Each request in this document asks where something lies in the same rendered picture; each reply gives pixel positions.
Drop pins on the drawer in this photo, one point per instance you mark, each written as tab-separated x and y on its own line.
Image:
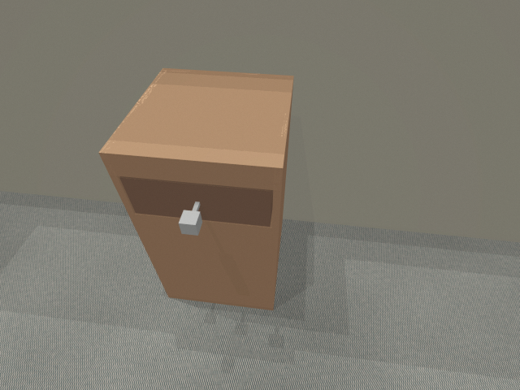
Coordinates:
219	203

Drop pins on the cabinet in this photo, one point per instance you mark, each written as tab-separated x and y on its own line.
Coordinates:
209	127

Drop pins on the handle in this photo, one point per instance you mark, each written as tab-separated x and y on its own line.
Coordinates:
191	220

